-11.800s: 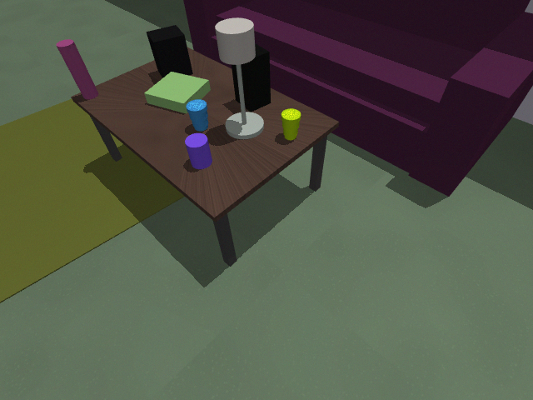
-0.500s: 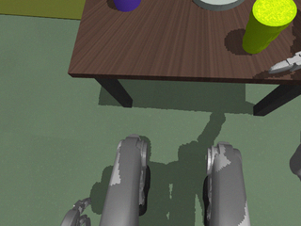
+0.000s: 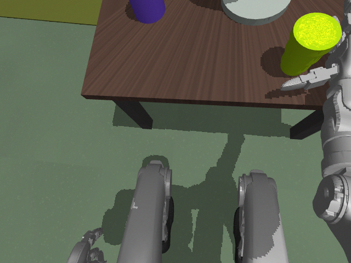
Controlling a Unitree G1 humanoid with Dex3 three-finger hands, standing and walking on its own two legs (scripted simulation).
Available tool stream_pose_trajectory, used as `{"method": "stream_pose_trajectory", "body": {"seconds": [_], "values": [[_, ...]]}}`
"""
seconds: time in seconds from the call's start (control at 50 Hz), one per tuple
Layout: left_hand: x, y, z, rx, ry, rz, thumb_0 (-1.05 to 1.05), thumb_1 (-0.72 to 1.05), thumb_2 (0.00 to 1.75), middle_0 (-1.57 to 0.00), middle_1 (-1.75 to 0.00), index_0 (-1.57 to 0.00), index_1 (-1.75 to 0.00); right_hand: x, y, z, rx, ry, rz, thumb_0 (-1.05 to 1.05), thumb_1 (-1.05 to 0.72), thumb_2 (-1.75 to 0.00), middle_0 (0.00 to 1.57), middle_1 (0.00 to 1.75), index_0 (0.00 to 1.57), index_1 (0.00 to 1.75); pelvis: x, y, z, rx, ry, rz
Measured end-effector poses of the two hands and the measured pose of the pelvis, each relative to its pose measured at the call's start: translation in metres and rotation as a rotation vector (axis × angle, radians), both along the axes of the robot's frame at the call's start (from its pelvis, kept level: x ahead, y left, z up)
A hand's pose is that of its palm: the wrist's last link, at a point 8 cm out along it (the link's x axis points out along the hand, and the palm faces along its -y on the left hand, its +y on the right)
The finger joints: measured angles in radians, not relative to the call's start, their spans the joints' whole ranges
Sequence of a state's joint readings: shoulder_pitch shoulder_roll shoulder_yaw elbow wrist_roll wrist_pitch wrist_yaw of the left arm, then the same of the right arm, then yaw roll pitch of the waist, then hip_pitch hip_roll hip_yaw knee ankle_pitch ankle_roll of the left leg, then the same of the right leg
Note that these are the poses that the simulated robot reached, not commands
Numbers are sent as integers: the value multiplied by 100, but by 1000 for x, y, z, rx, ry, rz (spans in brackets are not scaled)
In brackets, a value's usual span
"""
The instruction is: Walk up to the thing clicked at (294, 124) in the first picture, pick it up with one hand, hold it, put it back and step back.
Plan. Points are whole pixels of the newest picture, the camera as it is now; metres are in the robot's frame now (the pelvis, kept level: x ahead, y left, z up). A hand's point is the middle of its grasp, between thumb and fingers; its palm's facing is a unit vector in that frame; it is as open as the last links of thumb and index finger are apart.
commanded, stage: close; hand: right
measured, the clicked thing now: (303, 50) +0.53 -0.18 +0.01
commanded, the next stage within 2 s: settle in 0.84 s
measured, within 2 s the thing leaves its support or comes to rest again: leaves its support in 1.14 s
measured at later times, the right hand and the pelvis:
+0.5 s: hand (302, 51) +0.53 -0.18 +0.01, palm faces +0.10 +1.00 -0.02, open 13.4 cm; pelvis +0.00 +0.00 -0.01, yaw +0 degrees
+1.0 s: hand (301, 48) +0.54 -0.18 +0.01, palm faces +0.11 +0.99 -0.02, open 9.1 cm; pelvis +0.00 +0.00 -0.01, yaw +0 degrees
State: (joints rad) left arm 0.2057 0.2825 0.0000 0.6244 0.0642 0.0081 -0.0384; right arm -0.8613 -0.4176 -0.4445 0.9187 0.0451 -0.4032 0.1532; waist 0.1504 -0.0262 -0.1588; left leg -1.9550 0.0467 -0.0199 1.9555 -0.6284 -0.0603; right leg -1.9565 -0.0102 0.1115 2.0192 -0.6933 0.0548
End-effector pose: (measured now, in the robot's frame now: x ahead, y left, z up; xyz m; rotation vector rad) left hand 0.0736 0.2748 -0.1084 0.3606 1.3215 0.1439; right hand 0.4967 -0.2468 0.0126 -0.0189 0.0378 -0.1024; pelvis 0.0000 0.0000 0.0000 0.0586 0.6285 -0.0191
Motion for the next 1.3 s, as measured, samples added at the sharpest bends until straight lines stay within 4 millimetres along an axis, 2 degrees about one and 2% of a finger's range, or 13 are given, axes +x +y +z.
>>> {"method": "stream_pose_trajectory", "body": {"seconds": [0.1,0.28,0.5,0.72,0.94,1.12,1.2,1.3], "values": [[10,3,1,-1,-13,-1,1,88,91,-19,-29,-18,-30,1,5,4,5,-5,-4,-1,40,-3,13,5,11,5,3,2,3,-4,1,2],[15,8,-1,8,-23,-5,1,89,91,-19,-30,-19,-30,5,6,5,-1,-18,-3,-1,37,-5,34,16,32,15,2,3,0,-9,-1,3],[-1,5,-9,-2,4,8,1,89,91,-19,-30,-19,-31,7,15,0,4,-8,6,-1,28,-16,60,34,57,34,-4,3,-7,-8,-7,3],[-17,3,-10,-4,30,31,1,90,90,-19,-30,-19,-30,4,17,0,-1,-8,-14,-1,8,-40,90,62,87,62,-7,3,-8,-10,-13,4],[-24,10,-7,19,55,39,1,91,89,-19,-30,-19,-30,13,18,0,-4,-12,-11,0,15,-75,86,82,82,83,-6,3,-8,-7,-3,4],[-17,11,-4,19,46,41,1,91,89,-20,-30,-20,-30,11,20,3,-11,-8,-7,-1,22,-102,80,101,76,101,-3,4,-4,-8,-4,3],[-10,10,2,15,30,43,1,91,88,-20,-30,-20,-30,10,19,13,-10,-12,-20,-1,25,-105,80,104,76,103,-2,4,3,-9,-9,4],[-2,7,15,16,6,49,1,91,89,-20,-30,-20,-30,12,18,37,-14,-20,-30,-1,26,-107,80,105,76,104,1,3,18,-9,-12,3]]}}
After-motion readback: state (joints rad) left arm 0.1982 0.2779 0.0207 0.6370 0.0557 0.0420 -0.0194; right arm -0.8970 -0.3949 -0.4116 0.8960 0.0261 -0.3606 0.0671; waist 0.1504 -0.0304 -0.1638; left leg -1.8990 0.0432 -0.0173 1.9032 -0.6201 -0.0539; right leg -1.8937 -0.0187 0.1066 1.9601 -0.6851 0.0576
